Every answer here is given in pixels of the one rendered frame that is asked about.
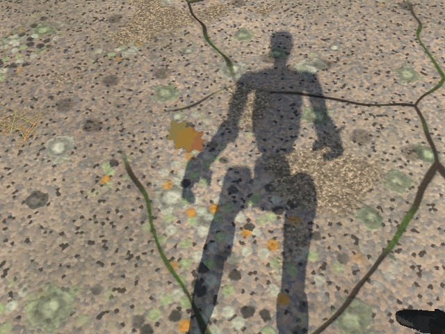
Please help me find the right robot hand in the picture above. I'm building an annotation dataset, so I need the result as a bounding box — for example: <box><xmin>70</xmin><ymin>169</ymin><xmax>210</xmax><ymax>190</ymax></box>
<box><xmin>396</xmin><ymin>309</ymin><xmax>445</xmax><ymax>334</ymax></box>

